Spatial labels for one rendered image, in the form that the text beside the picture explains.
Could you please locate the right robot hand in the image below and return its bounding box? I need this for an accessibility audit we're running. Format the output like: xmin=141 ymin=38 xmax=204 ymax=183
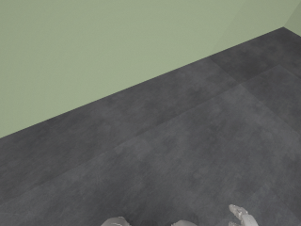
xmin=229 ymin=204 xmax=259 ymax=226

